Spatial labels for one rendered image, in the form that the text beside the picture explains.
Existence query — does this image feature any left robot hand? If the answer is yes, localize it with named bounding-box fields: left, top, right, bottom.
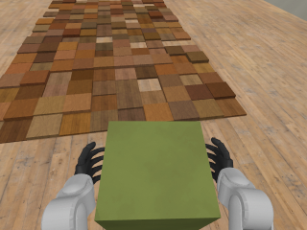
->
left=74, top=142, right=105, bottom=185

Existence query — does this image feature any robot left forearm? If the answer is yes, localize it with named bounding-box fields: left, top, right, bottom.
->
left=40, top=173, right=96, bottom=230

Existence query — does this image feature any robot right forearm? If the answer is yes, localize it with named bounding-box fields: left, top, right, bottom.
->
left=217, top=167, right=274, bottom=230

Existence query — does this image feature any right robot hand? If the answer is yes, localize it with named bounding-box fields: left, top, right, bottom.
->
left=205, top=137, right=234, bottom=183

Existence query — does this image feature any carton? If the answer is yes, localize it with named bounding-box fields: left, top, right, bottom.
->
left=94, top=121, right=221, bottom=230

